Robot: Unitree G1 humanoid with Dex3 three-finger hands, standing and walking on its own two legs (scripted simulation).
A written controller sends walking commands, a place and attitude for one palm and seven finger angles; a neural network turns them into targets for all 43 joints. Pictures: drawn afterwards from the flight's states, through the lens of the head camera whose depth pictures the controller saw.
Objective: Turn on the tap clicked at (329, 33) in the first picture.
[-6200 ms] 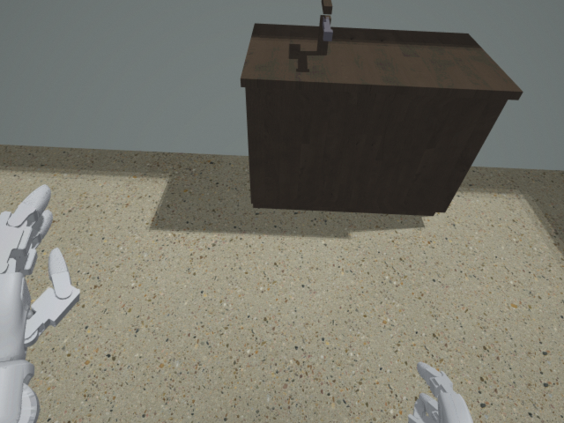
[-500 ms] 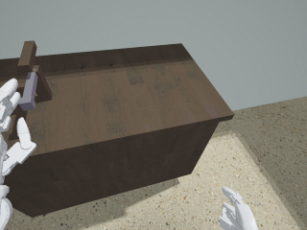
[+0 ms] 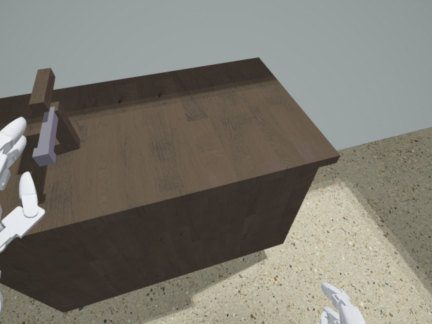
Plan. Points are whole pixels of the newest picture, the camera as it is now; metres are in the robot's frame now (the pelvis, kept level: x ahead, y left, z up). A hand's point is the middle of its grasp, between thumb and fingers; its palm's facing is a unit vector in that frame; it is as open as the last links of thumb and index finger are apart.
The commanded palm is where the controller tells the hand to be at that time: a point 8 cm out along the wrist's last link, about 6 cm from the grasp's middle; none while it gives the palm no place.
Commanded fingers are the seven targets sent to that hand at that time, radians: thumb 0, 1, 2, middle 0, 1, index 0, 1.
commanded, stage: shuffle to correct the standing spot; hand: left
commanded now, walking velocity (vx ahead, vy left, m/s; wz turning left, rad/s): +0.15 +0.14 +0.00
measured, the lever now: (44, 155) +0.40 +0.36 +0.09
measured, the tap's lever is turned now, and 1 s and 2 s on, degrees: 0 0 0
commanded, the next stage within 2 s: come to a stop and stand still in 0.36 s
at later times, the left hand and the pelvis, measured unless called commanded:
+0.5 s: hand out of the picture +0.25 +0.30 +0.19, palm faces +0.43 -0.81 -0.40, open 7.4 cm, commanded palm +0.19 +0.34 +0.20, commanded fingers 0.00 0.90 0.90 -0.20 -0.30 -0.20 -0.30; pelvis +0.03 +0.06 +0.00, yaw +0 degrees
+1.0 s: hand (12, 170) +0.28 +0.30 +0.19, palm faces +0.32 -0.84 -0.44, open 7.4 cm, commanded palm +0.23 +0.34 +0.20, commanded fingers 0.00 0.90 0.90 -0.20 -0.30 -0.20 -0.30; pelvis +0.06 +0.06 +0.02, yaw -2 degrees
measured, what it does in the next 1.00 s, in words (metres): steps on the spot: left foot, then right foot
